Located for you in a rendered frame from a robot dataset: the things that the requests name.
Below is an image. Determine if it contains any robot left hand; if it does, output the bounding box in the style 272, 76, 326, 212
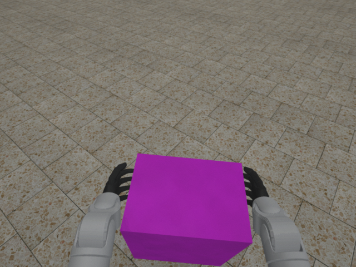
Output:
103, 162, 134, 202

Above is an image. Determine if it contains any left robot forearm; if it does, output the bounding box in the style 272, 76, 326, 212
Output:
68, 192, 121, 267

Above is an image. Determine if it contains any right robot forearm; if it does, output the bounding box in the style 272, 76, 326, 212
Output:
252, 196, 311, 267

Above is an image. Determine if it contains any carton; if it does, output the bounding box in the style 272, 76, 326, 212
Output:
120, 154, 253, 266

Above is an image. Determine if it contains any robot right hand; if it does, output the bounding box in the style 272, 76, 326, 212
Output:
243, 167, 269, 207

